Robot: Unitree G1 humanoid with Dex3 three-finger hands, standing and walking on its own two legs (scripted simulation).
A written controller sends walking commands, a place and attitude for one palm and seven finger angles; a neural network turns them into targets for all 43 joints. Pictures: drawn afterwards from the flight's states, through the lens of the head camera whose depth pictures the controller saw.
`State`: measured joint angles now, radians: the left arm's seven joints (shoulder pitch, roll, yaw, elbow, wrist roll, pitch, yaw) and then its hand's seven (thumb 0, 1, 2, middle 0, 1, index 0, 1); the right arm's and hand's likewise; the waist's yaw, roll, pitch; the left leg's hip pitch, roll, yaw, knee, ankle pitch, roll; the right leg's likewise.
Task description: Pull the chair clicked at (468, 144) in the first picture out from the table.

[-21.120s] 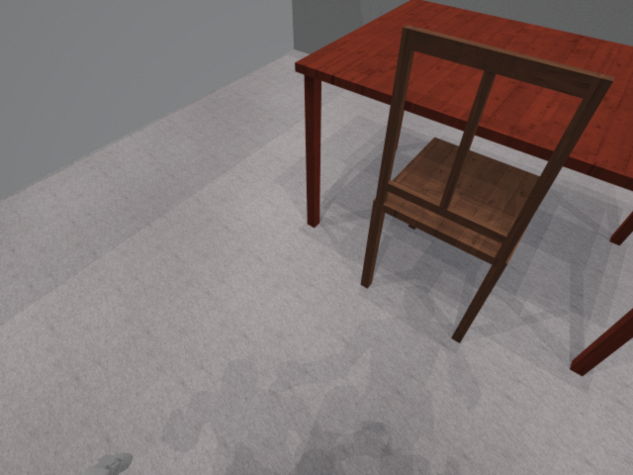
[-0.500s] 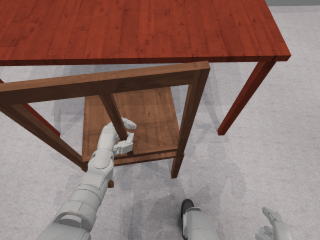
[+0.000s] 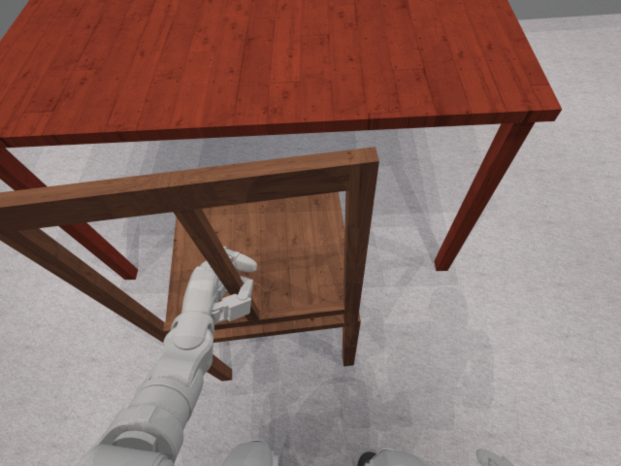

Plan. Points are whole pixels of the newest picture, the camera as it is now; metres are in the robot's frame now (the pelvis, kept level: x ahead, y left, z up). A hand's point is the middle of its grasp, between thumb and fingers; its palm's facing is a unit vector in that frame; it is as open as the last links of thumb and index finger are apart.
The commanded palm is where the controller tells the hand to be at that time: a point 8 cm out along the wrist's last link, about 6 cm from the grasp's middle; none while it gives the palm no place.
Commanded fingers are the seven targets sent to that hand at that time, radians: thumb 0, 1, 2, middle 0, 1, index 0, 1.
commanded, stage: step backward, pulling the chair out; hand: left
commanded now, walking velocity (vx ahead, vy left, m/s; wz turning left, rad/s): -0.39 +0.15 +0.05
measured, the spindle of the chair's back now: (228, 275) +0.36 +0.14 -0.04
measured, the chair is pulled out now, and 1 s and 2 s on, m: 0.20 0.33 0.53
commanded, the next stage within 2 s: stop walking, hand still on the chair in 1.44 s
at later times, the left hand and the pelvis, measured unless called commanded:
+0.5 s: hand (240, 336) +0.28 +0.12 -0.06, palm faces -0.09 -0.98 -0.19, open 5.3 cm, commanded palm +0.26 +0.17 -0.06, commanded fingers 0.00 0.90 0.90 -0.50 -1.45 -0.50 -1.45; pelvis -0.06 +0.02 +0.01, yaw -1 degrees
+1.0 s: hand (237, 398) +0.20 +0.11 -0.05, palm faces -0.12 -0.97 -0.19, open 5.5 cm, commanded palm +0.17 +0.16 -0.06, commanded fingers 0.00 0.90 0.90 -0.50 -1.45 -0.50 -1.45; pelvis -0.15 +0.02 +0.01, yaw -1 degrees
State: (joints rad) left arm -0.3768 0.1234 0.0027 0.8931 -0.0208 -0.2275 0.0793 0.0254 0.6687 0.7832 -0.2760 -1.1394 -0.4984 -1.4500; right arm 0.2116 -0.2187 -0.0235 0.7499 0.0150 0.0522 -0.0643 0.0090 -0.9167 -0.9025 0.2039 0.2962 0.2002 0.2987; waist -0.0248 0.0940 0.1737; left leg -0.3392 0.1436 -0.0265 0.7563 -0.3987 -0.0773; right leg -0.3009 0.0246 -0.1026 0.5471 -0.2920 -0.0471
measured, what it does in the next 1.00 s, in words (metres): walks backwards: left foot, then right foot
